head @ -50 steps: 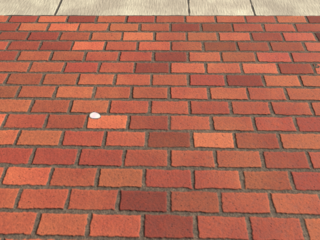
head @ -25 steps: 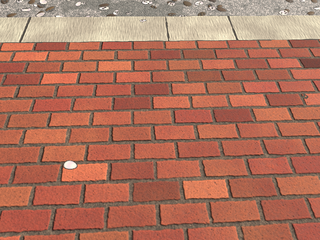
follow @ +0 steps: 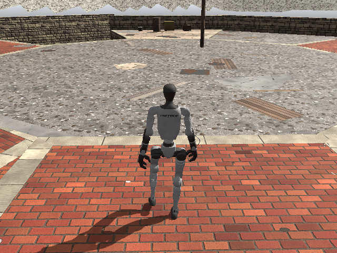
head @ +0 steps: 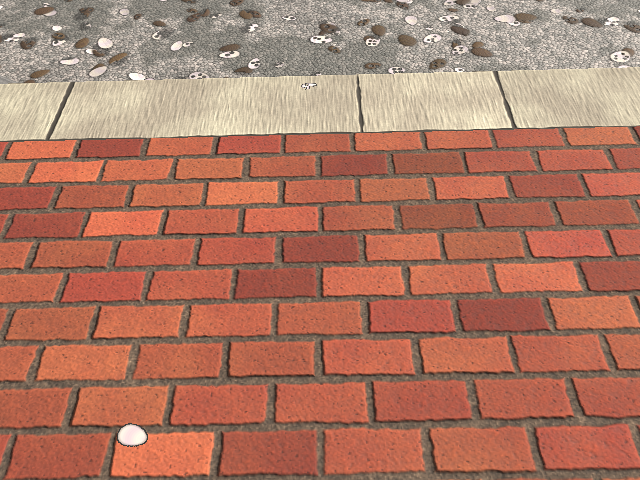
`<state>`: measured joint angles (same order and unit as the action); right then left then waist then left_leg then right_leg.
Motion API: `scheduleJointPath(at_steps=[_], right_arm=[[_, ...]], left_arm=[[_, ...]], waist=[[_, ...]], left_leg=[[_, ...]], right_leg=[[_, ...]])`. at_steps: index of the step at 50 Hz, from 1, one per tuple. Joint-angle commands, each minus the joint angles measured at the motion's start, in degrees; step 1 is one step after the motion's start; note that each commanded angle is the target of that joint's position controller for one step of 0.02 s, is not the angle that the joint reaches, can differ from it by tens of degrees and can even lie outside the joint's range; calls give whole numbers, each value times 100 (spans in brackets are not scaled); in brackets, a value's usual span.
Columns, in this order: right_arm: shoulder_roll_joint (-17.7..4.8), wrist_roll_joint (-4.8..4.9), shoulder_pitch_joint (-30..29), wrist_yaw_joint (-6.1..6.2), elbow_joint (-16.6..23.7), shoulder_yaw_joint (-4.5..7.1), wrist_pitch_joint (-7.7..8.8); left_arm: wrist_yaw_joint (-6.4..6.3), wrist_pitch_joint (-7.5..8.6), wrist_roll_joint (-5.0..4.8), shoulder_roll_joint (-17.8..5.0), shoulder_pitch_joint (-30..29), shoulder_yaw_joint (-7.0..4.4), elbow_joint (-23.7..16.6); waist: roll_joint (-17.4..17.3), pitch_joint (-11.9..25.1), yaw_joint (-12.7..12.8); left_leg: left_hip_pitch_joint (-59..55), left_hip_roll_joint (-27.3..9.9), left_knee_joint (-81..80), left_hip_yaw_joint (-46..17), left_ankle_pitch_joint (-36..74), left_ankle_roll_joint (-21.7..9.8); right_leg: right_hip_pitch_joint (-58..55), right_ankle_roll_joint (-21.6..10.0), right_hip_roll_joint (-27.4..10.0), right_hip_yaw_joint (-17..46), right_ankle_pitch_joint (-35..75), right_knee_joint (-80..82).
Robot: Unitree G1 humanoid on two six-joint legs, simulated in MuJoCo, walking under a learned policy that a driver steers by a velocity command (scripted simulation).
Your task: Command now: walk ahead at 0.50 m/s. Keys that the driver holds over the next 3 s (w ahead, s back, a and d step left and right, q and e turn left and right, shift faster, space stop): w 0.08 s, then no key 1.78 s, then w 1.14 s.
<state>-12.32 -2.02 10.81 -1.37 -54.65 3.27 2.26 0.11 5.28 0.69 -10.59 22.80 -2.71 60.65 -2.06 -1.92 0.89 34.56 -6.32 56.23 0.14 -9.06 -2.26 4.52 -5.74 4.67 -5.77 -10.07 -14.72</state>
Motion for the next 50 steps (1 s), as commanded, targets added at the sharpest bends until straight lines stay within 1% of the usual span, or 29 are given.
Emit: scheduleJointPath(at_steps=[1,4,6,8,9,10,11,12,13,14,15,16,17,18,19,20,22,25,28,30,31,32,33,34,35,36,38,41,50], right_arm=[[-165,38,-342,-27,360,-6,-3],[-97,76,-888,-32,534,-64,15],[-46,76,-1040,0,568,-97,48],[-39,78,-989,50,541,-110,105],[-89,76,-843,78,493,-98,140],[-182,65,-527,114,381,-65,180],[-288,45,31,151,167,-14,238],[-389,-18,701,187,-74,33,334],[-795,-139,1455,228,-247,118,412],[-1118,-102,1578,191,-239,176,375],[-937,208,1437,142,-150,138,293],[-706,250,783,166,-42,85,232],[-341,217,338,196,16,-36,208],[-157,192,213,243,-14,-110,209],[-52,179,159,283,-70,-162,200],[-44,145,204,296,-118,-189,212],[-211,98,256,280,-177,-184,246],[-366,68,357,262,-231,-174,184],[-412,99,388,267,-279,-155,30],[-384,162,320,281,-288,-159,-65],[-338,165,435,287,-333,-164,-95],[-292,166,535,286,-358,-160,-116],[-167,222,769,275,-380,-160,-149],[-109,199,775,266,-452,-180,-164],[-73,170,850,261,-500,-183,-162],[-64,156,936,261,-559,-189,-159],[-141,130,937,262,-613,-179,-139],[-64,154,872,281,-685,-210,-120],[26,158,970,326,-890,-258,-127]], left_arm=[[-13,89,-8,-598,170,-58,-223],[-31,95,-4,-629,489,-46,-130],[-61,77,19,-576,611,-14,-49],[-96,47,57,-562,665,7,24],[-116,40,72,-591,616,6,43],[-139,38,77,-640,512,-6,40],[-159,29,60,-683,404,-19,37],[-164,16,-10,-698,323,-20,36],[-179,33,-96,-547,423,35,-101],[-193,-38,-353,42,1474,133,33],[-239,-159,-230,-350,1450,14,209],[-213,-206,-91,-382,903,-6,76],[-184,-226,52,-333,381,-2,-25],[-150,-275,112,-332,134,-35,-74],[-120,-355,131,-224,263,-16,-25],[-109,-430,122,-114,379,3,62],[-142,-553,84,45,490,55,161],[-224,-690,84,-70,85,80,138],[-224,-719,64,-143,-199,106,142],[-221,-672,82,-64,-111,151,243],[-228,-628,105,-93,-114,174,251],[-242,-565,141,-201,-56,183,251],[-247,-519,66,-384,-252,165,232],[-232,-474,4,-240,-329,199,260],[-227,-421,-16,-153,-395,232,260],[-234,-394,-34,-170,-455,228,258],[-256,-371,-46,-175,-400,226,270],[-253,-386,-27,-118,-210,237,327],[-259,-398,-22,-67,-25,266,415]], waist=[[490,-374,-55],[540,-391,114],[520,-447,149],[617,-357,138],[695,-274,70],[761,-144,-62],[726,71,-285],[495,366,-593],[78,1055,-719],[-1117,2045,-323],[-324,2302,-343],[-350,1584,-255],[-125,827,-167],[-149,489,-64],[-205,417,102],[-176,483,180],[-204,596,287],[-397,534,149],[-438,271,64],[-222,44,146],[-52,-103,125],[115,-225,60],[583,-460,-211],[781,-491,-215],[824,-381,-280],[768,-298,-322],[538,-215,-291],[303,-224,-199],[210,-224,-148]], left_leg=[[329,-35,-744,169,591,126],[207,108,-1524,326,912,103],[13,273,-1946,456,936,41],[-349,445,-2199,516,796,-70],[-601,529,-2294,495,658,-146],[-964,649,-2429,478,507,-235],[-1492,791,-2771,479,584,-331],[-2366,720,-3369,456,1520,-421],[-3832,-325,-2916,-375,3944,-613],[-5282,-2034,-2573,-2134,6893,-1731],[-4888,-1889,-2753,-2170,6705,-1902],[-4133,-1657,-3203,-1814,5201,-1869],[-3296,-1307,-3606,-1422,4270,-1583],[-2763,-1034,-3827,-1063,4015,-1348],[-2317,-819,-3941,-716,3909,-1164],[-2065,-697,-3960,-511,3921,-1066],[-1901,-582,-4005,-344,3583,-1015],[-1768,-540,-4262,-508,1519,-948],[-1419,-510,-4602,-785,-891,-831],[-1094,-451,-4603,-855,-1738,-622],[-977,-388,-4604,-880,-2006,-421],[-986,-255,-4451,-835,-1927,-229],[-1253,126,-4370,-502,-1449,-101],[-1939,241,-4083,-324,-829,-74],[-2422,235,-3894,-292,-435,-83],[-2643,213,-3825,-297,-260,-84],[-2607,149,-3852,-360,-214,-110],[-2399,127,-3938,-377,-292,-92],[-2410,108,-3905,-379,-122,-71]], right_leg=[[184,-600,-1480,1006,1320,907],[-150,-556,-1477,857,1700,852],[-377,-505,-1472,650,2816,535],[-571,-420,-1495,528,3818,91],[-641,-366,-1524,531,4189,-152],[-706,-295,-1521,549,4571,-501],[-776,-201,-1444,562,4740,-1081],[-554,-48,-1221,422,4248,-1974],[425,118,-956,304,2251,-3260],[1734,302,-34,138,-2642,-5229],[1741,322,-145,927,-2611,-5568],[2070,375,-287,864,-2334,-5667],[2129,410,-487,869,-1952,-5330],[1944,451,-612,907,-1711,-4926],[1521,505,-662,857,-1550,-4559],[1136,531,-609,779,-1422,-4290],[823,572,-549,648,-1386,-3688],[747,548,-577,561,-1246,-2820],[579,498,-585,489,-919,-2247],[179,424,-580,417,-482,-1478],[61,378,-717,614,-269,-999],[78,322,-1018,963,-293,-604],[765,224,-1155,1283,-778,-434],[1346,243,-1168,1341,-1107,-182],[1567,306,-1163,1338,-1134,-25],[1583,353,-1124,1291,-1037,30],[1324,364,-1049,1186,-701,-63],[1047,315,-1020,1121,-467,-174],[910,284,-1003,1067,-256,-227]])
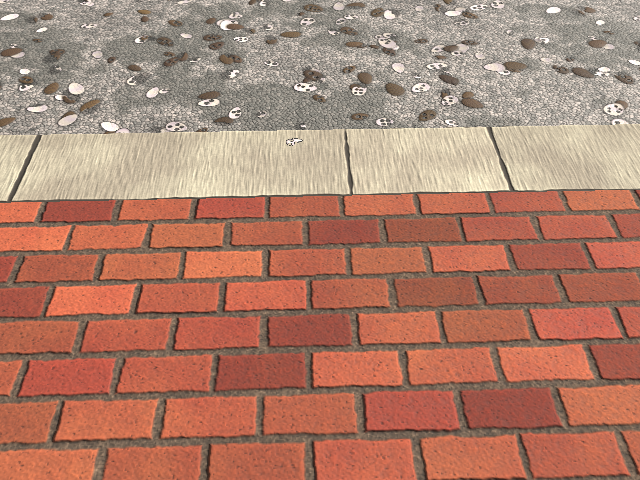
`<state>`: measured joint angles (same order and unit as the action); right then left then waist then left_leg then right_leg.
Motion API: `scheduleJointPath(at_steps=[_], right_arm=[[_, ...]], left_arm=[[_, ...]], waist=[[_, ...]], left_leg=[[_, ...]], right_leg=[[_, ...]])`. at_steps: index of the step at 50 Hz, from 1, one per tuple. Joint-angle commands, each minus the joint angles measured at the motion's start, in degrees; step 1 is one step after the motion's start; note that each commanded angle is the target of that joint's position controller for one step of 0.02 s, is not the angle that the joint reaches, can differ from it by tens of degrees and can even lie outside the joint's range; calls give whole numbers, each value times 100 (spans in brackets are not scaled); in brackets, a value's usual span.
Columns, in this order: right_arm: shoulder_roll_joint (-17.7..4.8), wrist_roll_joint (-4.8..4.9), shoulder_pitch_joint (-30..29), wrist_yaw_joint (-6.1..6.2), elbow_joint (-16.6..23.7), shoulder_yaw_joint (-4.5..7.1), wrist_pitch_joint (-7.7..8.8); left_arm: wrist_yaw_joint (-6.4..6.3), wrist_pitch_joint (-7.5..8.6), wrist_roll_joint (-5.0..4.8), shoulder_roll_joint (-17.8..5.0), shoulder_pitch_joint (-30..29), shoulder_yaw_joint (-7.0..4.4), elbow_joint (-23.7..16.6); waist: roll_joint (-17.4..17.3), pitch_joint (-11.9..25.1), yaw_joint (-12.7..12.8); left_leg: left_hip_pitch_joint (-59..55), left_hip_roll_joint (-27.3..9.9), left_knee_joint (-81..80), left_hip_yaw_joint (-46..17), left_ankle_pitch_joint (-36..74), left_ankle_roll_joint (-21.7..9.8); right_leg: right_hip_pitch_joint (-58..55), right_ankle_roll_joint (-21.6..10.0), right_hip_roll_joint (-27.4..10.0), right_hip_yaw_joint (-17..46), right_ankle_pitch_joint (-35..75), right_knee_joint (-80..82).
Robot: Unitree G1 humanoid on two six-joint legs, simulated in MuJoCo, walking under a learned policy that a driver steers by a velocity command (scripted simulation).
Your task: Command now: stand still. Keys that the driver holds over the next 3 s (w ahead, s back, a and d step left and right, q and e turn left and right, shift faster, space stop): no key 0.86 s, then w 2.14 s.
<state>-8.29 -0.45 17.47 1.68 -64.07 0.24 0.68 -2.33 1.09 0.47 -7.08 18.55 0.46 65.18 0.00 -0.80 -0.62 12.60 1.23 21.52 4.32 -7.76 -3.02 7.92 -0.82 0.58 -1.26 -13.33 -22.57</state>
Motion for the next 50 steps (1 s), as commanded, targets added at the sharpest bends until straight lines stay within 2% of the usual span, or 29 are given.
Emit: scheduleJointPath(at_steps=[1,43,44,46,48,50], right_arm=[[-372,2,319,23,34,42,29],[-195,3,547,73,-259,5,24],[-185,0,585,70,-273,4,18],[-336,-2,573,56,-228,78,-24],[-396,-22,570,14,-126,138,-65],[-304,-19,521,-28,7,141,-20]], left_arm=[[-16,21,0,-409,413,-47,-30],[-49,16,1,-253,707,5,128],[-47,14,11,-239,771,6,147],[-33,-14,36,-355,833,-61,120],[6,-44,68,-403,820,-106,-7],[34,0,62,-381,901,-121,-95]], waist=[[6,-341,3],[21,-460,13],[10,-350,18],[-16,-450,34],[15,-878,42],[105,-1154,85]], left_leg=[[-213,-649,-427,-798,-233,5],[-324,-670,-302,-792,186,-4],[-363,-618,-326,-776,-233,-13],[-159,-435,-184,-724,-1599,-129],[340,-409,-92,-850,-2999,-307],[669,-459,111,-1023,-3140,-405]], right_leg=[[560,-209,-592,611,90,554],[347,-208,-577,550,428,501],[312,-223,-524,527,42,533],[472,-347,-317,440,-1232,357],[917,-540,-307,611,-2533,277],[1037,-693,-462,957,-2792,301]])
Over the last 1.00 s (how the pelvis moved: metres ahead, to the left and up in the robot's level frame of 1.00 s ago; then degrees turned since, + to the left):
0.21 0.02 0.00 0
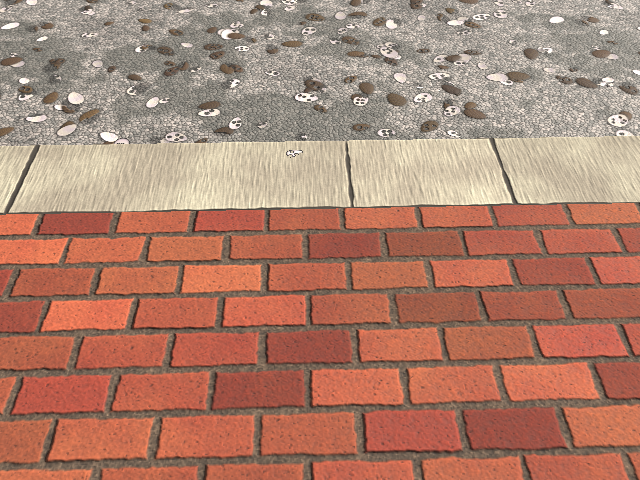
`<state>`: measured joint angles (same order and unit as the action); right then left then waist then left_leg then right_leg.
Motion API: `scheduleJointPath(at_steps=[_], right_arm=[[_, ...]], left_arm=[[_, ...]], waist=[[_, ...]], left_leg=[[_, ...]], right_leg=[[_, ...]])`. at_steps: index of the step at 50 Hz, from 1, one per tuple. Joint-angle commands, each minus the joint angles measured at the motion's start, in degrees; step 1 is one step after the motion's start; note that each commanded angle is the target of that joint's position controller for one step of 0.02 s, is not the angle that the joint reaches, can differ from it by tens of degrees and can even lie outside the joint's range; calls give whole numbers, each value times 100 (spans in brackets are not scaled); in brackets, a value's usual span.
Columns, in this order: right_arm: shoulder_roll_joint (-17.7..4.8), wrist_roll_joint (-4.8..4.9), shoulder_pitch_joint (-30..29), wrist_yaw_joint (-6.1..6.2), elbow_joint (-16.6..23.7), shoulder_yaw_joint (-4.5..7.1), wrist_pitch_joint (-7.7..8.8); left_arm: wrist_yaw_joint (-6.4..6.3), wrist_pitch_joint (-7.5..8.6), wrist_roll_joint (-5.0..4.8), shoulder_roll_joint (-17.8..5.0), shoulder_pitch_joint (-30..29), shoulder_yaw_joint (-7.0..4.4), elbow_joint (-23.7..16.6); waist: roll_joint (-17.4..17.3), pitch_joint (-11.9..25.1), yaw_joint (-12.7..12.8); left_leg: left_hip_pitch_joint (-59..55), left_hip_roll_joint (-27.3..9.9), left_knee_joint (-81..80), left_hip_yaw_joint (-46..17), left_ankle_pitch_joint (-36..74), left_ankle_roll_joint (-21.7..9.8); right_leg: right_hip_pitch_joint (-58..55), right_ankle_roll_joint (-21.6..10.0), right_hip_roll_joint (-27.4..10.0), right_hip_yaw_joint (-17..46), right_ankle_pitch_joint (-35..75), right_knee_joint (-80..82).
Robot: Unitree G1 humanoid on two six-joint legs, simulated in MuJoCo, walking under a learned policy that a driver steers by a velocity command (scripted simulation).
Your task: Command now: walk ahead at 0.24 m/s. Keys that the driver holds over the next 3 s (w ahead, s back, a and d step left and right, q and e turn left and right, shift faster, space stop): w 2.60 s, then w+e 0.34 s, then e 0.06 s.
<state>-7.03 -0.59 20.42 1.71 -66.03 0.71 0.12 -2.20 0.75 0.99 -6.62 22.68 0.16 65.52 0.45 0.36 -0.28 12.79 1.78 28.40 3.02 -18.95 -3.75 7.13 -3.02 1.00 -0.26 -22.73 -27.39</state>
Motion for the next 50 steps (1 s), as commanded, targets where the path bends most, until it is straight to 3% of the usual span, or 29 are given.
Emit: scheduleJointPath(at_steps=[1,3,4,6,8,10,11,12,13,14,15,16,18,20,24,28,31,33,34,35,36,37,38,39,41,44,46,50], right_arm=[[-392,-15,127,-52,293,95,84],[-274,-61,-353,-129,566,86,206],[-272,-128,-591,-168,725,83,269],[-450,-128,-837,-220,961,144,385],[-491,-64,-745,-272,1050,191,476],[-399,20,-71,-306,888,226,526],[-451,45,719,-284,597,300,528],[-873,-28,1579,-204,398,451,544],[-1530,-62,2385,-164,224,616,495],[-1095,-64,1983,-142,240,492,401],[-1002,-100,1274,-148,464,431,396],[-916,-102,830,-164,605,389,424],[-690,-59,578,-145,641,267,511],[-651,-21,867,-114,491,204,580],[-684,-24,1122,-97,390,118,621],[-754,-13,1197,-64,344,83,659],[-943,-14,1068,-31,324,119,698],[-1079,-48,873,-6,354,167,650],[-1097,-20,805,-25,378,177,622],[-785,-9,966,-65,516,118,604],[-414,178,1582,-157,541,126,574],[-805,47,1000,-145,690,196,541],[-864,-7,420,-174,865,225,553],[-736,-20,289,-184,888,221,556],[-495,-156,452,-225,840,202,415],[-486,-170,187,-281,968,221,270],[-587,-165,-409,-311,1190,234,223],[-609,-84,-1445,-346,1543,208,231]], left_arm=[[27,74,3,-473,580,-117,-143],[30,145,-18,-762,1053,-236,-46],[24,157,-15,-954,1149,-318,2],[30,201,24,-959,1173,-361,3],[28,267,35,-920,979,-373,-49],[42,300,-27,-958,449,-389,-203],[69,337,-42,-926,137,-374,-314],[123,414,-50,-767,-76,-317,-460],[169,466,-65,-433,87,-243,-692],[196,436,124,-810,-266,-339,-738],[249,448,125,-606,-428,-313,-812],[296,473,68,-500,-445,-288,-790],[356,396,95,-513,-366,-328,-776],[386,288,100,-550,-412,-366,-816],[423,214,73,-485,-1536,-321,-1265],[428,218,-14,-449,-2411,-233,-1606],[339,245,-14,-728,-2046,-324,-1572],[255,309,-3,-971,-735,-473,-1149],[206,340,66,-1134,63,-565,-890],[170,351,198,-1646,804,-701,-781],[242,284,135,-1743,578,-731,-841],[291,269,-36,-1552,-221,-686,-960],[308,307,-71,-1145,-697,-568,-1047],[313,365,-32,-866,-825,-487,-989],[242,477,-12,-620,-669,-375,-812],[209,588,-20,-827,-237,-373,-656],[215,589,-29,-941,-22,-374,-633],[224,569,-48,-894,428,-315,-585]], waist=[[176,-1247,110],[711,-1108,377],[949,-1235,426],[813,-1376,423],[658,-1328,235],[520,-1099,-247],[292,-807,-625],[-594,-412,-1032],[-2082,2,-1092],[-1010,-428,-793],[-417,-794,-466],[-114,-843,-277],[-183,-760,-19],[-388,-656,51],[-473,-833,-33],[-620,-963,-143],[-661,-613,153],[-652,87,727],[-525,451,1079],[204,1075,1171],[1240,1571,642],[373,818,440],[61,122,355],[-258,-304,151],[-127,-359,-160],[54,-448,-235],[101,-591,-139],[185,-678,136]], left_leg=[[820,-475,-373,-872,-1765,-333],[1597,-96,524,-264,-855,-174],[2008,-74,923,119,-422,-123],[2271,-299,1277,24,-528,-147],[2107,-381,1093,-25,-545,-149],[513,-107,146,243,126,-151],[-1004,111,-191,237,357,-179],[-2277,-678,-835,-930,-243,-348],[-3011,-2169,-1764,-3471,-1026,-930],[-2404,-2310,-1834,-3779,-962,-1015],[-1874,-2206,-1785,-3184,-589,-945],[-1504,-1963,-1880,-2610,-37,-832],[-1281,-1534,-2012,-1755,857,-631],[-1451,-1378,-1888,-1242,2318,-564],[-1253,-1184,-1948,-649,3597,-560],[-1024,-1126,-2024,-359,4279,-491],[-1486,-1298,-1349,-234,6020,-431],[-1638,-1283,235,-158,6518,-386],[-1075,-1111,1444,-61,5588,-348],[-60,-671,3413,182,3004,-322],[1729,411,5412,-202,-999,-180],[2270,-78,5463,-668,-444,-299],[2353,-310,5151,-615,36,-309],[2109,-507,4736,-604,256,-298],[1500,-702,4161,-614,335,-178],[1690,-780,3648,-418,545,-22],[2175,-877,3192,-286,975,84],[2511,-815,1942,-23,1744,222]], right_leg=[[934,-557,-636,1108,-1794,902],[-40,-877,-1208,2051,-1965,1620],[-363,-1086,-1652,2518,-1974,1899],[-396,-1264,-1940,2732,-1405,1935],[-485,-1146,-1836,2297,-397,1724],[315,-839,-1405,1492,435,1273],[1135,-622,-1038,983,1138,682],[2005,-341,-454,210,1418,-876],[3150,-74,262,-530,-244,-2850],[3514,-194,-42,-3,-556,-3822],[3628,-271,-337,151,-16,-4085],[3438,-265,-488,189,472,-3979],[3168,-176,-601,64,865,-3654],[3220,-96,-508,-154,979,-3527],[3387,11,-379,-518,1473,-2607],[2521,-111,-99,-850,2023,-992],[1709,-444,173,-872,1872,-688],[497,-670,371,-764,1636,-426],[-567,-793,126,-515,1602,-82],[-1637,-1071,-1296,1101,659,38],[-2500,-1913,-2505,4217,23,1116],[-1735,-1730,-2244,3814,-719,1493],[-909,-1551,-2080,2994,-570,1648],[-201,-1360,-1852,2401,177,1828],[463,-1074,-1441,1523,1157,1918],[522,-1027,-1238,951,1939,2035],[358,-975,-1161,751,2062,2185],[-112,-757,-973,373,2998,2155]])
Over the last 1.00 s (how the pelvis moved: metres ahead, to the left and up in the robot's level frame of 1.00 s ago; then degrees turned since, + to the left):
0.04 -0.01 0.00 0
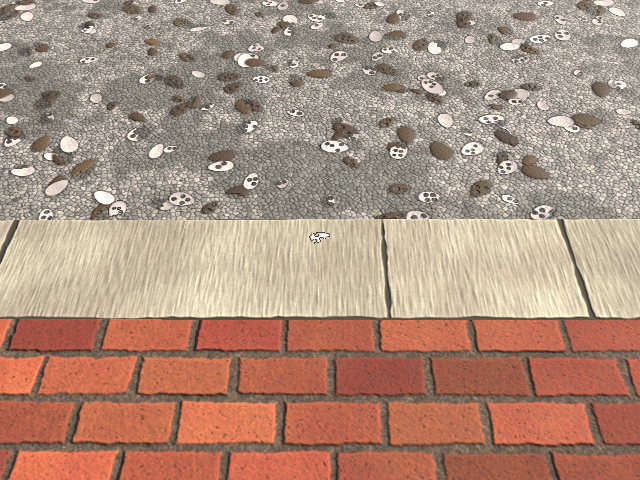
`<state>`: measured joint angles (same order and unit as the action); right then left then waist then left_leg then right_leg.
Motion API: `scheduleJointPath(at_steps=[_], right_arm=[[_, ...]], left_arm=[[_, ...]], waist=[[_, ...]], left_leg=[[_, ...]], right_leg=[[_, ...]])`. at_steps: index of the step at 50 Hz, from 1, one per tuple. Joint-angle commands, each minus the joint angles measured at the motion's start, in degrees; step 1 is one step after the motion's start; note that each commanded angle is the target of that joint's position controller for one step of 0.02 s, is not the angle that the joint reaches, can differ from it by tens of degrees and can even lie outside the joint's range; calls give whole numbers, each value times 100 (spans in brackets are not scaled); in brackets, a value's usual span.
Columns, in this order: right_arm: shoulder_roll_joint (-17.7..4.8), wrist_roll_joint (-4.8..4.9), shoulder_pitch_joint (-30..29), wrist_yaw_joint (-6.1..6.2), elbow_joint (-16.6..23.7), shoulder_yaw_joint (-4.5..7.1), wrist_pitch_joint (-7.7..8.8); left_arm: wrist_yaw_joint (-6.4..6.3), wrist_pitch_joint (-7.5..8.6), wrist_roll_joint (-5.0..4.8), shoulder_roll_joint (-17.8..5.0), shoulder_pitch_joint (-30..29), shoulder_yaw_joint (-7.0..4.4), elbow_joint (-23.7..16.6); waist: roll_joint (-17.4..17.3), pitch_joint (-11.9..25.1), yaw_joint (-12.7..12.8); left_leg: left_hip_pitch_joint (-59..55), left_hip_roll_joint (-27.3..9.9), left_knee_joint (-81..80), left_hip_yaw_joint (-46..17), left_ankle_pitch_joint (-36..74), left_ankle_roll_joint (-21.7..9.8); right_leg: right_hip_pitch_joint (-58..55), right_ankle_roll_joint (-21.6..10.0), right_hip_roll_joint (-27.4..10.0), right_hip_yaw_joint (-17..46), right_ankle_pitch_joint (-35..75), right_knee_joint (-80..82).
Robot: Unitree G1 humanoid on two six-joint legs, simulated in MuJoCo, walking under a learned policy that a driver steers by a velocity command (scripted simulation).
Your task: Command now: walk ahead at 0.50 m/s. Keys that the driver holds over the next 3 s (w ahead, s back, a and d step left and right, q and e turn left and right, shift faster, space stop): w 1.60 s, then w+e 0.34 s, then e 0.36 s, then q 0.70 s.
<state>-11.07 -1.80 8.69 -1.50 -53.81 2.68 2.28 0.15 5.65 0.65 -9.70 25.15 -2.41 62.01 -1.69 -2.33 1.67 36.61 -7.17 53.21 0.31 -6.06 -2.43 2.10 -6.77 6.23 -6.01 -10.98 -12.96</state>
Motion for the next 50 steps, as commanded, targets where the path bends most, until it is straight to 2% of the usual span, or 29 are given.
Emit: scheduleJointPath(at_steps=[1,5,8,10,11,12,13,14,15,16,17,19,20,22,25,30,35,37,38,39,40,41,42,43,44,45,46,47,50], right_arm=[[-169,54,-466,-31,382,-8,23],[-163,74,-1098,-30,585,-47,57],[-249,71,-1248,-15,707,-27,121],[-376,61,-715,43,579,42,171],[-489,53,-28,90,360,111,206],[-640,-11,971,142,34,199,261],[-1136,-165,1988,203,-156,338,293],[-1525,-171,2040,148,-179,439,253],[-1205,42,1501,96,-114,387,188],[-867,93,904,75,-21,279,203],[-574,68,666,54,-25,199,250],[-255,90,718,107,-186,86,319],[-260,95,897,126,-270,72,362],[-446,127,1172,148,-383,93,423],[-550,127,1482,148,-444,86,423],[-524,122,1970,153,-537,30,418],[-598,53,2300,225,-688,35,386],[-670,29,2146,259,-688,57,371],[-718,16,2074,271,-684,71,354],[-769,23,1997,268,-685,85,322],[-739,66,1911,258,-637,72,304],[-429,203,2041,215,-418,-15,309],[-180,309,2638,179,-438,-16,293],[-587,158,2086,195,-390,99,254],[-545,116,1588,167,-223,98,286],[-452,101,1389,151,-192,95,295],[-406,14,1411,131,-203,106,237],[-290,-27,1536,99,-240,90,155],[-208,-39,1338,34,-156,97,6]], left_arm=[[-17,82,-16,-586,299,-48,-211],[-68,78,22,-611,707,-24,-83],[-120,57,83,-703,703,-39,-34],[-150,54,95,-822,481,-68,-58],[-149,36,100,-879,401,-84,-58],[-139,17,54,-875,266,-78,-99],[-115,26,-12,-667,247,-12,-299],[-38,7,-235,-147,1016,49,-318],[-61,-27,-76,-711,451,-90,-331],[-34,3,-44,-700,-92,-106,-531],[-22,17,-27,-603,-301,-99,-563],[39,-124,121,-400,-185,-92,-522],[74,-187,139,-323,-152,-91,-519],[127,-273,161,-305,-359,-98,-607],[163,-335,146,-396,-1179,-98,-901],[178,-306,59,-333,-2301,-11,-1283],[156,-240,51,-422,-2884,3,-1533],[131,-187,52,-496,-2668,-35,-1517],[93,-162,59,-564,-2286,-80,-1404],[50,-125,80,-632,-1541,-138,-1162],[0,-68,156,-808,-549,-231,-843],[-57,-39,306,-1364,337,-378,-706],[13,-102,248,-1667,316,-452,-710],[51,-162,28,-1392,-233,-406,-766],[65,-148,-8,-1000,-773,-293,-851],[78,-109,18,-717,-1031,-213,-866],[46,-76,6,-559,-1047,-163,-807],[9,-49,16,-416,-987,-111,-742],[-29,63,-6,-629,-493,-139,-550]], waist=[[442,-396,5],[551,-407,214],[597,-416,140],[686,-138,-176],[678,214,-463],[546,713,-899],[0,1458,-1195],[-1266,2011,-754],[-215,1490,-664],[-101,658,-484],[126,283,-335],[-33,100,-35],[-89,103,7],[-103,10,64],[-141,-226,-66],[-204,-349,-347],[-266,-436,-464],[-286,-336,-275],[-323,-136,-115],[-287,227,193],[-124,749,589],[619,1535,746],[1451,2019,412],[610,1386,269],[436,557,117],[268,208,-41],[358,65,-200],[440,66,-317],[431,0,-399]], left_leg=[[83,142,-831,321,594,95],[97,358,-1625,503,683,-18],[-35,495,-2008,526,222,-228],[-888,795,-2224,637,-271,-444],[-1629,974,-2420,680,-341,-567],[-2933,880,-2756,564,-2,-723],[-4453,-424,-2758,-833,-428,-1019],[-5751,-1888,-3446,-3712,-592,-1906],[-5171,-1515,-3747,-3591,-1168,-1661],[-4284,-1320,-3925,-2659,-1004,-1433],[-3639,-1061,-4129,-2085,-373,-1256],[-2954,-620,-4325,-1247,282,-944],[-2866,-557,-4369,-1087,566,-923],[-2832,-463,-4467,-809,959,-932],[-2937,-354,-4663,-558,1105,-895],[-3323,-211,-4650,-216,1831,-755],[-4230,-498,-4351,-176,2438,-842],[-4421,-575,-3921,-72,3444,-782],[-4442,-556,-3453,-4,4208,-719],[-4377,-454,-2598,86,4634,-649],[-3726,-244,-1423,241,3959,-538],[-2202,210,482,513,1660,-358],[-640,1212,2188,251,-2592,-244],[-196,813,2454,-370,-2100,-331],[-50,584,2213,-318,-1581,-340],[-233,390,1855,-298,-1242,-338],[-475,274,1562,-284,-1092,-284],[-737,214,1383,-255,-1016,-218],[-600,168,1051,-77,-779,-70]], right_leg=[[268,-334,-1472,872,2040,674],[-497,-335,-1600,777,2694,462],[-1031,-412,-1817,751,3456,108],[-1092,-315,-1854,629,4927,-584],[-1071,-251,-1792,566,5359,-1347],[-516,-146,-1606,405,4807,-2472],[736,-52,-1291,204,2652,-4212],[2807,163,-139,217,-1912,-6240],[3308,50,-498,953,-1546,-6505],[3438,44,-737,927,-972,-6237],[3247,62,-914,895,-645,-5927],[2747,174,-1106,842,-452,-5430],[2645,230,-1106,784,-421,-5306],[2851,332,-1150,653,-273,-5090],[3457,473,-1277,486,332,-4504],[3473,534,-1126,196,1098,-2983],[3445,284,-931,102,876,-2162],[2993,89,-758,42,447,-1918],[2486,-12,-570,-34,212,-1841],[1683,-132,-373,-108,194,-1609],[341,-298,-537,82,494,-1367],[-1296,-703,-1991,1815,120,-1285],[-2088,-1410,-3175,4311,234,-550],[-1437,-1214,-2835,3976,-420,-342],[-544,-1007,-2630,3138,-412,-126],[72,-792,-2338,2586,-72,105],[457,-607,-2099,2170,261,222],[703,-498,-1926,1829,546,329],[766,-526,-1799,1419,1199,473]])
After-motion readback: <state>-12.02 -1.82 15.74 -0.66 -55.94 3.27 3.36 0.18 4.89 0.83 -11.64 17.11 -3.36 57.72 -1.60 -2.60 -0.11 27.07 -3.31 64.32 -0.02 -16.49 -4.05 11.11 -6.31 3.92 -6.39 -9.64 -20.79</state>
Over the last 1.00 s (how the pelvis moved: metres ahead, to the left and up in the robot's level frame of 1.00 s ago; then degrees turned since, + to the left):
0.48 0.02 0.01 0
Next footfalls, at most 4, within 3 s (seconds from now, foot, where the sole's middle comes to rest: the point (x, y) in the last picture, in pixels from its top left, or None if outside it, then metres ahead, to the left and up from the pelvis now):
0.24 left None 0.32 0.11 -0.78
0.80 right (375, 418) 0.63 -0.06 -0.78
1.38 left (306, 299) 0.94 0.11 -0.78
1.92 right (373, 242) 1.13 -0.06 -0.78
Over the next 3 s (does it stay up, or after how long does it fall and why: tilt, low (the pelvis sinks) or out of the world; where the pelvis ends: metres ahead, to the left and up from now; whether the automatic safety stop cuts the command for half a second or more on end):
stays up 1.28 -0.02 -0.14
